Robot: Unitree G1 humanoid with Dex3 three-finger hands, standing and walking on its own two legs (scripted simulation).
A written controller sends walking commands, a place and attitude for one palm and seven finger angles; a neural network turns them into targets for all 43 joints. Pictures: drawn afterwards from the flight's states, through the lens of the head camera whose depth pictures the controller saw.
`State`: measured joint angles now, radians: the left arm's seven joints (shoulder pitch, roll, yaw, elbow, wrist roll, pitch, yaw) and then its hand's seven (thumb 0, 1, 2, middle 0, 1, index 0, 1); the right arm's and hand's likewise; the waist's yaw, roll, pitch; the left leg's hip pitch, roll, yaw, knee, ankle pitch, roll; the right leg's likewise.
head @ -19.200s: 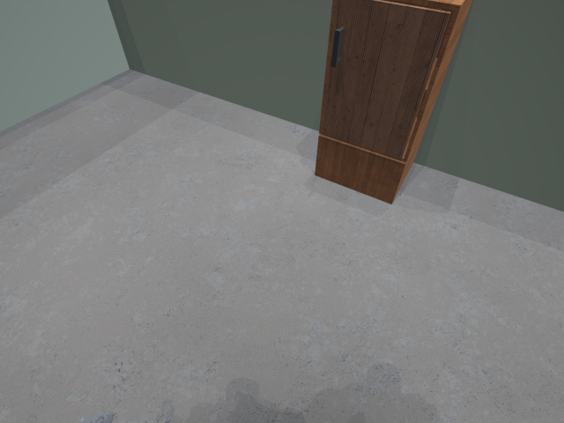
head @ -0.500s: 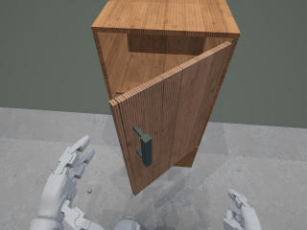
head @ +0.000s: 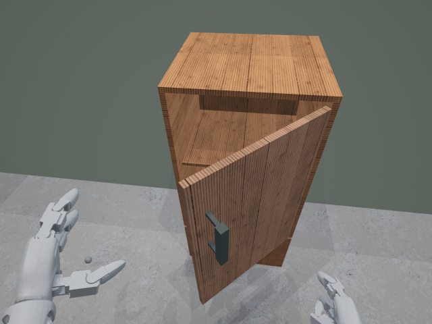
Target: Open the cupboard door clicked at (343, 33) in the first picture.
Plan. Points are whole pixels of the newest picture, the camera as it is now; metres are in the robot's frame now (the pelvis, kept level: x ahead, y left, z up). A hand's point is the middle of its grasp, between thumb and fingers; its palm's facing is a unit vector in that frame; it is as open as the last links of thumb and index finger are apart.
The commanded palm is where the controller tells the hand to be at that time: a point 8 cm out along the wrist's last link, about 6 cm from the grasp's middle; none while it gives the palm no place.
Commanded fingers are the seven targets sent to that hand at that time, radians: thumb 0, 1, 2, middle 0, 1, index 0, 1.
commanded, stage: draw the hand back to the body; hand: left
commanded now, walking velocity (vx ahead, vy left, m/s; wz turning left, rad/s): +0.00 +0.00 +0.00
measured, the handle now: (216, 238) +0.31 +0.04 -0.03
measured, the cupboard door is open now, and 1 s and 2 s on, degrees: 44 44 44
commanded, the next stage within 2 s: step back with the hand held close in 0.70 s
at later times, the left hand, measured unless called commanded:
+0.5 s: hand (51, 225) +0.19 +0.24 +0.18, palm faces +0.45 -0.81 -0.37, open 7.7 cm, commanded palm +0.15 +0.28 +0.19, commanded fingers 0.00 0.90 0.90 -0.20 -0.30 -0.20 -0.30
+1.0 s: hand (54, 228) +0.19 +0.24 +0.18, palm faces +0.41 -0.79 -0.45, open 7.4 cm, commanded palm +0.14 +0.27 +0.20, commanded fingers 0.00 0.90 0.90 -0.20 -0.30 -0.20 -0.30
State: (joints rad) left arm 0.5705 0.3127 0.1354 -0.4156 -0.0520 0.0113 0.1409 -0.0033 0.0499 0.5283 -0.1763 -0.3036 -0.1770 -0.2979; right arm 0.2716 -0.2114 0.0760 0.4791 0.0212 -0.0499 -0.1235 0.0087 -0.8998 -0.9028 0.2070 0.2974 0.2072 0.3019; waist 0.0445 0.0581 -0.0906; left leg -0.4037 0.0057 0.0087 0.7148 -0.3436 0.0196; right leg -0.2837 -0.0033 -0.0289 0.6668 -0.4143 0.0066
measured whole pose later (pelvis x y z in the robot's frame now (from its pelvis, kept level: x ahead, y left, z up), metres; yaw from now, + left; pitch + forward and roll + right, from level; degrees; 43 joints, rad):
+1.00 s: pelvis -0.01 -0.03 +0.02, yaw -1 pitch -2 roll -1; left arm 0.50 0.37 0.38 -0.39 -0.06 -0.13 0.11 0.02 0.89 0.89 -0.21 -0.30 -0.21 -0.30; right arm 0.17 -0.24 0.00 0.59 0.00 -0.03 -0.08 0.01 -0.90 -0.90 0.21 0.30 0.21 0.30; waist 0.03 0.07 0.01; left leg -0.20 0.05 0.02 0.44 -0.19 -0.02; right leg -0.09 0.04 -0.02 0.37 -0.24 -0.03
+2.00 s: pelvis -0.19 +0.01 +0.02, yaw -2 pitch +3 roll -4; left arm 0.54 0.42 0.44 -0.57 -0.06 -0.20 0.17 0.02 0.90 0.89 -0.21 -0.30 -0.21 -0.30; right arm 0.16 -0.16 0.00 0.61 -0.03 -0.11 -0.04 0.01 -0.90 -0.90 0.21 0.30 0.21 0.30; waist 0.01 0.01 -0.02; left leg -0.48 0.05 0.02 0.38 0.04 0.03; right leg -0.22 0.08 -0.01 0.75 -0.51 -0.02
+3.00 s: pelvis -0.28 +0.00 +0.02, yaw -5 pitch -1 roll -2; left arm 0.56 0.39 0.39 -0.45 -0.05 -0.17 0.16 0.02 0.89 0.89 -0.21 -0.30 -0.21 -0.30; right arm 0.21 -0.20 0.02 0.62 0.00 -0.10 -0.08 0.01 -0.90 -0.90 0.21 0.30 0.21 0.30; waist 0.01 0.02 0.01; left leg -0.28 0.02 -0.01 0.44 -0.15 0.00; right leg -0.13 0.07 -0.01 0.37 -0.22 -0.04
